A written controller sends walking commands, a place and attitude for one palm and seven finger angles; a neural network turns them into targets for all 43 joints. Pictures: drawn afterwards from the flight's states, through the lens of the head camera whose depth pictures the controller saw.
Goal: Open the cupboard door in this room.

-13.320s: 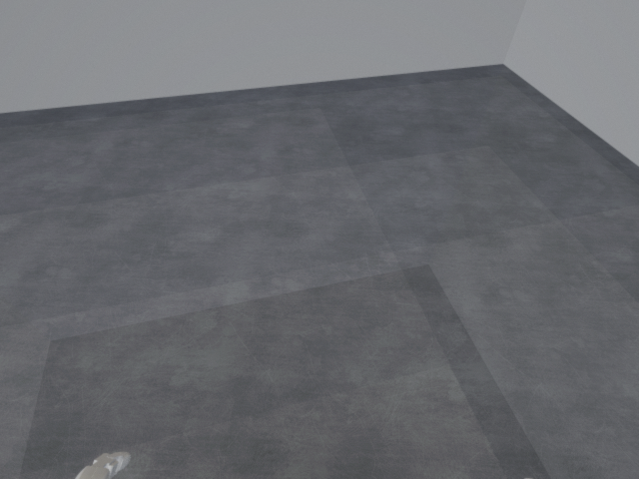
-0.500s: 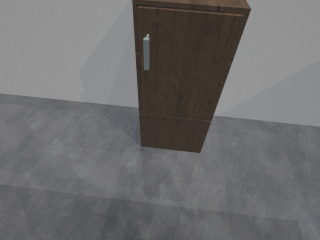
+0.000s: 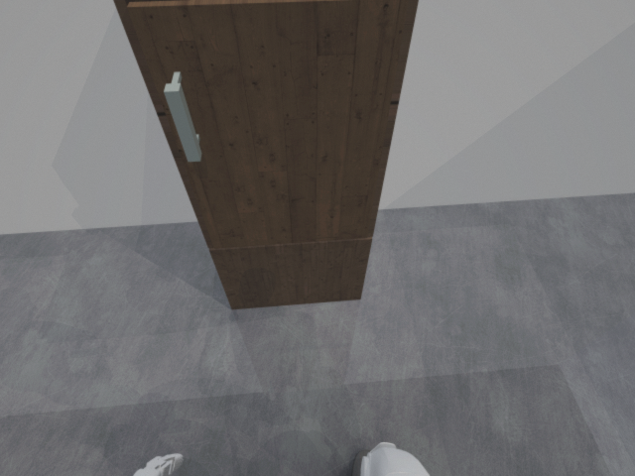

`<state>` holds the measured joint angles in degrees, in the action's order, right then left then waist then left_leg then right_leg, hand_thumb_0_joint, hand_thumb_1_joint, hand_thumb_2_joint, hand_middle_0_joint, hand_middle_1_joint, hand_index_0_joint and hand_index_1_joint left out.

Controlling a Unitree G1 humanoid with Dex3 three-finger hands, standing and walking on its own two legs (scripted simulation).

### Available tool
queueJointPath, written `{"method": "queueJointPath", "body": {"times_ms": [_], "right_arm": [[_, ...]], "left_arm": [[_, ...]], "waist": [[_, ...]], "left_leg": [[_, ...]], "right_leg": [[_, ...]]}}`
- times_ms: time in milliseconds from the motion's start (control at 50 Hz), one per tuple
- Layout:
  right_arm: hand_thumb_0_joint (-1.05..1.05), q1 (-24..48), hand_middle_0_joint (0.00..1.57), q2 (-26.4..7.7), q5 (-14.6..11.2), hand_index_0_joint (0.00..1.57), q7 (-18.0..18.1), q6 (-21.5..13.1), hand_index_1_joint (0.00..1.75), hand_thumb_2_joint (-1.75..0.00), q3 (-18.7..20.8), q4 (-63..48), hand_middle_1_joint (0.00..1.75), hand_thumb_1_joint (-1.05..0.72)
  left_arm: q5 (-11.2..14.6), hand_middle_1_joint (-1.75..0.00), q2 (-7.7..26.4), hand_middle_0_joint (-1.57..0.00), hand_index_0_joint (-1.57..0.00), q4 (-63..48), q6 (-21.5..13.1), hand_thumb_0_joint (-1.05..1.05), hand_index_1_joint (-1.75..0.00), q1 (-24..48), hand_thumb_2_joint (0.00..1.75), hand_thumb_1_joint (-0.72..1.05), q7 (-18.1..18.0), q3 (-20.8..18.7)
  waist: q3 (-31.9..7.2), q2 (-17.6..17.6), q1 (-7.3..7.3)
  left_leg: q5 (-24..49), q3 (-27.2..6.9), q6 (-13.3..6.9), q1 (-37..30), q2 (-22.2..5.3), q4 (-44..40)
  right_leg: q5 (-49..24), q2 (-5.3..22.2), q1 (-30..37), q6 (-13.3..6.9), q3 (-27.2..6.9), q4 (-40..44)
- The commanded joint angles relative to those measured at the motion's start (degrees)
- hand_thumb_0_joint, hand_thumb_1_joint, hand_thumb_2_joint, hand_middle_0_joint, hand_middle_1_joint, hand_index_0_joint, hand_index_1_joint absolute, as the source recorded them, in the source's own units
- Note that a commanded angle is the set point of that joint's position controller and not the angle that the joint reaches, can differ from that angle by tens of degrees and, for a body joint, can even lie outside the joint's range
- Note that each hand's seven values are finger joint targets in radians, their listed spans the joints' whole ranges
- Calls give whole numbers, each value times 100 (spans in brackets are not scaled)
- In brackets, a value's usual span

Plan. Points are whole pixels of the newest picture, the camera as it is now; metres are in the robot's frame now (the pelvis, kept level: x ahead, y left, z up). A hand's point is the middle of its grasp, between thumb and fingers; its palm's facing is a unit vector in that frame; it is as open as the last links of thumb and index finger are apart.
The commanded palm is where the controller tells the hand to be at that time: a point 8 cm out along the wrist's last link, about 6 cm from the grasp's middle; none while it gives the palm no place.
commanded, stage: take the last steps up to it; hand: left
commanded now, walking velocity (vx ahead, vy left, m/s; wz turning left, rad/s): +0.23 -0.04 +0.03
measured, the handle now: (186, 118) +0.66 +0.23 +0.07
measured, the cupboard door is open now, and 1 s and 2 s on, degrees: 0 0 0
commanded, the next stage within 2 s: come to a stop and stand still in 0.20 s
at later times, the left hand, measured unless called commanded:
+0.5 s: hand out of the picture +0.14 +0.16 -0.17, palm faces +0.08 -0.99 -0.15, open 7.4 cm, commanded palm none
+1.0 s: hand (247, 468) +0.16 +0.10 -0.13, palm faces +0.00 -0.96 -0.28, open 7.4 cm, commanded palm none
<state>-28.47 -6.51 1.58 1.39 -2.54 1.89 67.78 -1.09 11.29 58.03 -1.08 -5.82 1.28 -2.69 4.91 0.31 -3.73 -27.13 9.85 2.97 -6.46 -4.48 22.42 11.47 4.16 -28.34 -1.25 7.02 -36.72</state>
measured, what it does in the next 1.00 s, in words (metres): walks ahead: right foot, then left foot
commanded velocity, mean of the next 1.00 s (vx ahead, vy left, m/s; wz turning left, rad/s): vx -0.02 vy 0.04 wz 0.02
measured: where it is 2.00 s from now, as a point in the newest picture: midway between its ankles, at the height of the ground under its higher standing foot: outside the picture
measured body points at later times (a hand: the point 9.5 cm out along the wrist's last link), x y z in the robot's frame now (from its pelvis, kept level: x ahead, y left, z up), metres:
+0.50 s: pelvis +0.15 +0.00 +0.02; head +0.16 +0.02 +0.46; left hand +0.14 +0.21 -0.16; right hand +0.25 -0.22 -0.12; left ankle +0.18 +0.09 -0.72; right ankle +0.12 -0.12 -0.72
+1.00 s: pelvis +0.11 -0.09 +0.02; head +0.12 -0.13 +0.47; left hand +0.16 +0.15 -0.11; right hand +0.13 -0.34 -0.15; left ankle +0.11 +0.08 -0.66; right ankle +0.11 -0.18 -0.72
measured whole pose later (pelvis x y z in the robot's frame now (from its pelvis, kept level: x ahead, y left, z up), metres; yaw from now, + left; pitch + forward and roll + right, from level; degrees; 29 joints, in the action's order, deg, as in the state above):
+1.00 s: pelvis +0.11 -0.09 +0.02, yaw -2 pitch -1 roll +3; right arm -11.8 -14.2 1.2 -0.4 4.4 4.7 61.0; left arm -1.5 8.4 58.1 0.6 -13.8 -1.4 -0.9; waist 1.8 2.4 0.5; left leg -20.3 0.5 1.7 23.4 -0.9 51.1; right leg 14.8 3.0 -14.0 -1.5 2.0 -29.3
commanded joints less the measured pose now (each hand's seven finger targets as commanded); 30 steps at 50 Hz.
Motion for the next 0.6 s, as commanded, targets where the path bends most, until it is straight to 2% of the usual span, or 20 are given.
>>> {"method": "queueJointPath", "body": {"times_ms": [0, 20, 40, 60, 80, 120, 160, 200, 260, 300, 320, 340, 360, 380, 400, 420, 460, 480, 520, 580], "right_arm": [[0, -184, 20, -605, -177, 20, -36, -138, 30, -90, 160, -491, 30, -90], [0, 128, 20, -663, -213, 20, -8, -74, 30, -90, 145, -630, 30, -90], [0, 256, 20, -631, -213, 20, -32, -20, 30, -90, 171, -579, 30, -90], [0, 514, 20, -549, -163, 20, -66, 6, 30, -90, 196, -638, 30, -90], [0, 593, 20, -500, -103, 20, -83, 43, 30, -90, 174, -647, 30, -90], [0, 392, 20, -376, -28, 20, -93, 167, 30, -90, 145, -571, 30, -90], [0, 265, 20, -303, -22, 20, -116, 229, 30, -90, 133, -561, 30, -90], [0, 361, 20, -243, -20, 20, -131, 254, 30, -90, 99, -631, 30, -90], [0, 882, 20, -260, -40, 20, -168, 188, 30, -90, 81, -822, 30, -90], [0, 1147, 20, -303, -65, 20, -140, 117, 30, -90, 43, -870, 30, -90], [0, 1156, 20, -283, -79, 20, -105, 101, 30, -90, 5, -814, 30, -90], [0, 1079, 20, -295, -83, 20, -78, 79, 30, -90, -21, -747, 30, -90], [0, 952, 20, -409, -100, 20, -72, 29, 30, -90, -15, -677, 30, -90], [0, 874, 20, -719, -92, 20, -34, -42, 30, -90, 10, -674, 30, -90], [0, 1007, 20, -951, -104, 20, 12, -14, 30, -90, 37, -714, 30, -90], [0, 1211, 20, -1033, -111, 20, 50, 67, 30, -90, 57, -757, 30, -90], [0, 1436, 20, -1019, -136, 20, 139, 118, 30, -90, 67, -792, 30, -90], [0, 1351, 20, -1069, -121, 20, 172, 152, 30, -90, 96, -793, 30, -90], [0, 1357, 20, -1188, -87, 20, 235, 225, 30, -90, 188, -831, 30, -90], [0, 1522, 20, -1294, -46, 20, 229, 307, 30, -90, 335, -973, 30, -90]], "left_arm": [[-46, -30, 1406, -20, -20, 579, -289, 0, -30, -2771, 90, 90, -165, -399], [86, -30, 1538, -20, -20, 542, -247, 0, -30, -2635, 90, 90, -197, -383], [79, -30, 1335, -20, -20, 410, -226, 0, -30, -1924, 90, 90, -207, -328], [79, -30, 1014, -20, -20, 251, -218, 0, -30, -1395, 90, 90, -221, -267], [71, -30, 834, -20, -20, 116, -214, 0, -30, -984, 90, 90, -229, -191], [31, -30, 498, -20, -20, 30, -250, 0, -30, -567, 90, 90, -255, -73], [-7, -30, 426, -20, -20, 67, -280, 0, -30, -581, 90, 90, -269, -35], [-7, -30, 407, -20, -20, 101, -288, 0, -30, -658, 90, 90, -258, -29], [-14, -30, 461, -20, -20, 239, -303, 0, -30, -940, 90, 90, -234, -30], [-12, -30, 490, -20, -20, 280, -297, 0, -30, -971, 90, 90, -252, -33], [2, -30, 453, -20, -20, 307, -265, 0, -30, -951, 90, 90, -270, -4], [35, -30, 395, -20, -20, 330, -224, 0, -30, -921, 90, 90, -295, 26], [47, -30, 320, -20, -20, 355, -179, 0, -30, -980, 90, 90, -305, 69], [72, -30, 187, -20, -20, 356, -140, 0, -30, -1196, 90, 90, -328, 106], [100, -30, 103, -20, -20, 367, -81, 0, -30, -1363, 90, 90, -369, 120], [81, -30, 107, -20, -20, 394, -11, 0, -30, -1431, 90, 90, -397, 137], [71, -30, 216, -20, -20, 401, 108, 0, -30, -1416, 90, 90, -388, 128], [63, -30, 301, -20, -20, 352, 161, 0, -30, -1351, 90, 90, -386, 97], [41, -30, 352, -20, -20, 266, 254, 0, -30, -1324, 90, 90, -384, 8], [-4, -30, 323, -20, -20, 98, 293, 0, -30, -1209, 90, 90, -370, -104]], "waist": [[-1889, -1723, 1239], [-1796, -1394, 1165], [-1253, -1035, 927], [-736, -609, 802], [-390, -455, 584], [-209, -434, 252], [-304, -467, 122], [-348, -633, 117], [-338, -618, 306], [-371, -496, 365], [-429, -399, 356], [-504, -316, 297], [-593, -11, 264], [-864, 664, 330], [-886, 989, 414], [-620, 886, 446], [-406, 1270, 427], [-332, 1192, 345], [-472, 936, 302], [-845, 438, 255]], "left_leg": [[-2, -100, -254, 3330, 311, 4425], [-795, -883, -394, 3515, 295, 5428], [-305, -1024, -455, 3524, 4, 5736], [98, -1056, -475, 3629, -141, 5702], [426, -1122, -455, 3578, -328, 5464], [716, -1004, -352, 3168, -387, 4881], [685, -833, -257, 2868, -345, 4121], [827, -677, -183, 2819, -293, 3481], [913, -561, -141, 2893, -210, 2530], [954, -577, -96, 2696, -163, 1835], [1219, -598, -61, 2357, -100, 1353], [1824, -609, -35, 1882, -30, 709], [2883, -697, -49, 1307, -99, 218], [4563, -1120, -210, 936, -626, 168], [5735, -1455, -552, 962, -1166, 202], [5642, -1423, -764, 1228, -1305, 101], [6475, -1631, -1029, 1196, -1434, -163], [6948, -1710, -1172, 1084, -1574, -223], [7105, -1691, -1435, 947, -1751, -115], [6907, -1480, -1515, 512, -1748, 141]], "right_leg": [[-2107, 1915, 4628, -1005, -2772, 1094], [-2123, 2243, 4097, -1298, -3175, 1614], [-744, 2059, 3199, -1249, -2788, 1907], [27, 1901, 2475, -1054, -2557, 2147], [344, 1686, 1753, -902, -2122, 2229], [199, 1409, 933, -720, -1325, 2471], [-170, 1230, 739, -694, -923, 2512], [-437, 1101, 784, -749, -722, 2519], [-616, 1110, 1237, -847, -859, 2477], [-1348, 1196, 1519, -875, -881, 2198], [-1692, 1095, 1544, -786, -792, 1984], [-1840, 885, 1503, -606, -638, 1685], [-1733, 639, 1337, -367, -467, 1306], [-1177, 344, 1310, -79, -396, 981], [-223, 155, 1379, 141, -240, 938], [493, 71, 1474, 198, -228, 867], [1083, 58, 1203, 293, -238, 123], [1603, 18, 930, 303, -347, -470], [2057, -27, 568, 293, -668, -1545], [1942, -140, -14, 344, -814, -2325]]}}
